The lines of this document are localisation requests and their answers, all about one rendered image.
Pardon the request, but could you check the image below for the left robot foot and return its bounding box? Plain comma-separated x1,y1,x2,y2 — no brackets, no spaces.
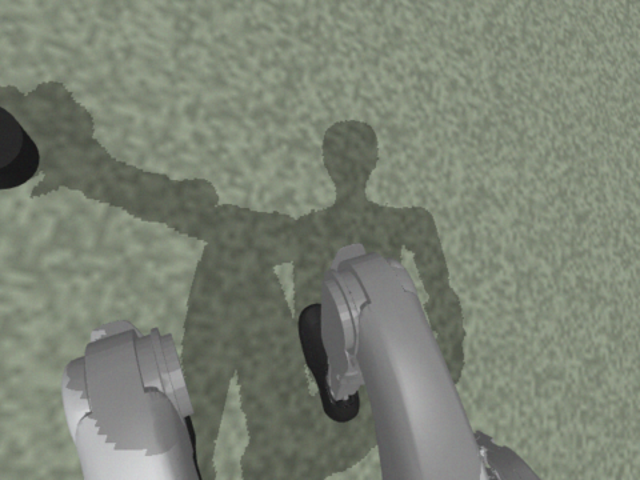
184,415,202,480

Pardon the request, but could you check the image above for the tin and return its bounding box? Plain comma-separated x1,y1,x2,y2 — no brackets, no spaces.
0,107,40,190

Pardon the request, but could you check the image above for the right robot foot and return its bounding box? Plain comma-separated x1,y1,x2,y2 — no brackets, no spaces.
298,304,360,422

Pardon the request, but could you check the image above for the right robot hand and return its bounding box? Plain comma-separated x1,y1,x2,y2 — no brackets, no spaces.
474,431,540,480

